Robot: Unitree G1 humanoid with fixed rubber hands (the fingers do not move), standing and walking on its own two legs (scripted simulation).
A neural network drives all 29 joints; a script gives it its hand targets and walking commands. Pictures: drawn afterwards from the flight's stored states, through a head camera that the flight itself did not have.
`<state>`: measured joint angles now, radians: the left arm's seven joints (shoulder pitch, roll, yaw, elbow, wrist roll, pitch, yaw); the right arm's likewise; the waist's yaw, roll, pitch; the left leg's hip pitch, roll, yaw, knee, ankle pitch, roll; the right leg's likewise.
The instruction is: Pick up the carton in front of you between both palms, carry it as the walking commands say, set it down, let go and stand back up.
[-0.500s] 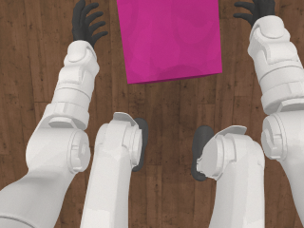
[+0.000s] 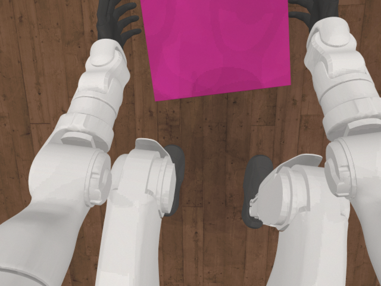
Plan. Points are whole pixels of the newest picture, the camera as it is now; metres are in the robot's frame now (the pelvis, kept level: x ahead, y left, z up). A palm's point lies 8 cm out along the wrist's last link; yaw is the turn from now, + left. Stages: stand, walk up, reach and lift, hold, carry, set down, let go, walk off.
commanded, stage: reach and lift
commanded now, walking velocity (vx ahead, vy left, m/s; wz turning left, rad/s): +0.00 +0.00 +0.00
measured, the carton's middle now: (214, 43) +0.51 +0.02 -0.25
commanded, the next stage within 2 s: none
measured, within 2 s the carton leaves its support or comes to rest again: leaves its support in 0.54 s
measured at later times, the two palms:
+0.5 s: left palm (124, 29) +0.51 +0.17 -0.16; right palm (305, 16) +0.54 -0.12 -0.18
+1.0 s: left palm (50, 19) +0.47 +0.17 +0.03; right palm out of the picture +0.50 -0.13 +0.02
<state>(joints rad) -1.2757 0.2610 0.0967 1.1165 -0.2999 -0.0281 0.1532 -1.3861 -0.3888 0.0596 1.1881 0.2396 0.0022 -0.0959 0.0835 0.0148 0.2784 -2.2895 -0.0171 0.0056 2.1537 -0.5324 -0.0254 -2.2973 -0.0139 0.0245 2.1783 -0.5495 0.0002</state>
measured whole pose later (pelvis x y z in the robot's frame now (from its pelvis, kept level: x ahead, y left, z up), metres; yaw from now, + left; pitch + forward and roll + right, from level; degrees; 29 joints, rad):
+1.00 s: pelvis +0.00 +0.00 +0.09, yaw -1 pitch +41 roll +2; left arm -0.98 -0.01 0.52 0.72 0.17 0.32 0.08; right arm -1.09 -0.06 -0.37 0.89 -0.19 0.30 -0.07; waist 0.06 -0.03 -0.16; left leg -2.08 -0.05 -0.03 1.86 -0.50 -0.05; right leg -2.10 0.08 0.05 1.88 -0.50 0.02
